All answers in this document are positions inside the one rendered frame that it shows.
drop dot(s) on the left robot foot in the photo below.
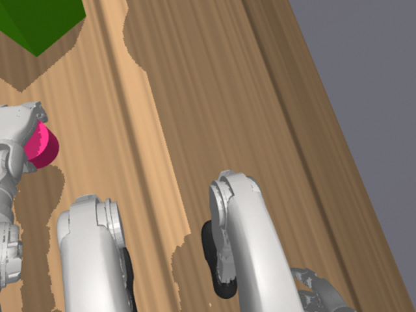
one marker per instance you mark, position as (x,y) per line
(129,282)

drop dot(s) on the left robot hand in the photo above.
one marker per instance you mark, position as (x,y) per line
(18,124)

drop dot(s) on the right robot hand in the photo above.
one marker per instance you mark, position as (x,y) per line
(324,297)

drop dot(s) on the right robot foot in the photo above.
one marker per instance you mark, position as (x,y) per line
(223,290)

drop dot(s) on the left robot arm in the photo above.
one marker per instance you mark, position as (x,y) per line
(12,157)

